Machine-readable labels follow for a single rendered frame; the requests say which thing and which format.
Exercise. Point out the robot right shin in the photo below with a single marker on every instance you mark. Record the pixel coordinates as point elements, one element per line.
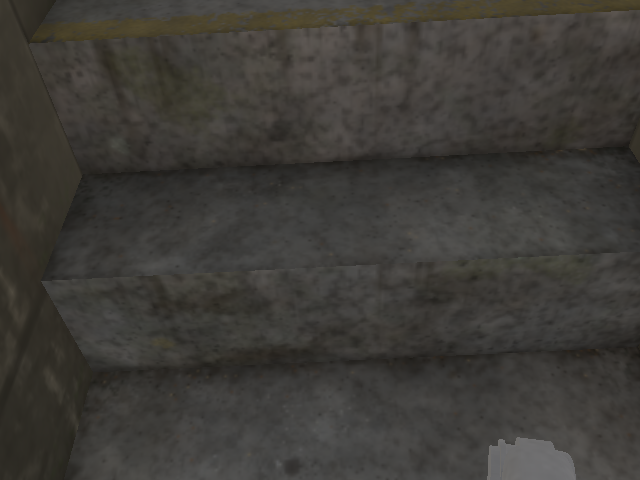
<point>570,460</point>

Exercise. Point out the robot right thigh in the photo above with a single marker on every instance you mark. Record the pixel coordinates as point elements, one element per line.
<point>528,459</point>

